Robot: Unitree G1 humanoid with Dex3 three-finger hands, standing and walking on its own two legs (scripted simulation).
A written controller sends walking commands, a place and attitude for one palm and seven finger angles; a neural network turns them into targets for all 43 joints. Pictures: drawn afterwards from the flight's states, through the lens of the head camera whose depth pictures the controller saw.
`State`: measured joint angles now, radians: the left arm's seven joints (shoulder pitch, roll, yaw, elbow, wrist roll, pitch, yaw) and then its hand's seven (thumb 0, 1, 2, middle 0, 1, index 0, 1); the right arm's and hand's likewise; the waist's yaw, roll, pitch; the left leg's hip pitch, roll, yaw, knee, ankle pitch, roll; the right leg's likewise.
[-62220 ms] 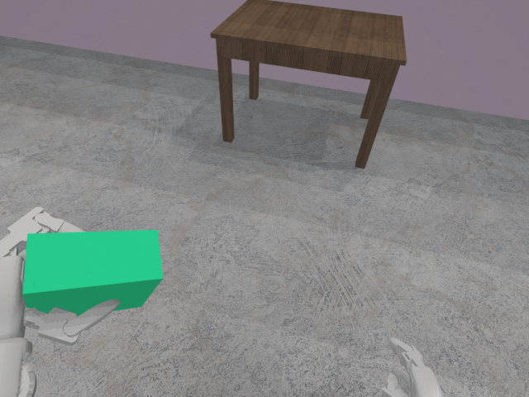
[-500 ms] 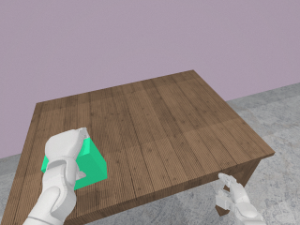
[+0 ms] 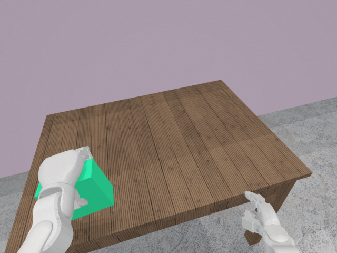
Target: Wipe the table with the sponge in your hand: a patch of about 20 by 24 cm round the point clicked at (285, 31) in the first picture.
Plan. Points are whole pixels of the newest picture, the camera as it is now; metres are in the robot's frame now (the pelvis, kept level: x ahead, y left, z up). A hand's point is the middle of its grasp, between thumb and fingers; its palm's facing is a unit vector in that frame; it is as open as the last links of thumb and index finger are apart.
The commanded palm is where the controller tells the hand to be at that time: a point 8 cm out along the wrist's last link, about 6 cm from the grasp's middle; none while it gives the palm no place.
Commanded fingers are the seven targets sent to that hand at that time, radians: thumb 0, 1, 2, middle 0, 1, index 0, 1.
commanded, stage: bring the sponge back beside the body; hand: left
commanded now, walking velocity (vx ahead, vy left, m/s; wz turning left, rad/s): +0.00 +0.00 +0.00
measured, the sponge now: (82, 195) +0.22 +0.27 +0.03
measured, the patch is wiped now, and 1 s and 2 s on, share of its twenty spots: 1.00 1.00 1.00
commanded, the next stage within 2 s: step back with the hand held close in 1.00 s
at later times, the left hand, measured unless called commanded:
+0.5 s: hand (55, 190) +0.19 +0.29 +0.10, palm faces +0.06 -0.15 -0.99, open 10.1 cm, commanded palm +0.16 +0.28 +0.17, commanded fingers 0.00 0.10 1.30 -1.20 -1.60 -1.20 -1.60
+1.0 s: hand (43, 197) +0.17 +0.30 +0.10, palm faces +0.09 -0.14 -0.99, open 10.1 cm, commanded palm +0.14 +0.30 +0.18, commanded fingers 0.00 0.10 1.30 -1.20 -1.60 -1.20 -1.60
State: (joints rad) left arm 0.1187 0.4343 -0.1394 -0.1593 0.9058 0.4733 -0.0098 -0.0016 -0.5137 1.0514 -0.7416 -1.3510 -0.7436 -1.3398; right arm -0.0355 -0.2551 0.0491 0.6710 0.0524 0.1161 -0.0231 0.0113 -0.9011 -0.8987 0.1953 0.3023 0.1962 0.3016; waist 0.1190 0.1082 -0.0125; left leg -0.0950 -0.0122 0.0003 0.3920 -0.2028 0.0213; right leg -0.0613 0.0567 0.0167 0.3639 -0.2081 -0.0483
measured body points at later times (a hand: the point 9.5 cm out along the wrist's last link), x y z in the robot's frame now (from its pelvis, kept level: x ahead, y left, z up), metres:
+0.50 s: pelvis +0.00 +0.01 +0.00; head -0.04 -0.03 +0.45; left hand +0.18 +0.29 +0.15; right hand +0.26 -0.18 -0.06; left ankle +0.01 +0.11 -0.74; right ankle +0.00 -0.09 -0.74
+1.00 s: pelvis -0.02 +0.02 +0.00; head -0.06 -0.02 +0.44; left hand +0.16 +0.30 +0.16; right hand +0.25 -0.16 -0.06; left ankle +0.01 +0.11 -0.74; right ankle +0.00 -0.09 -0.74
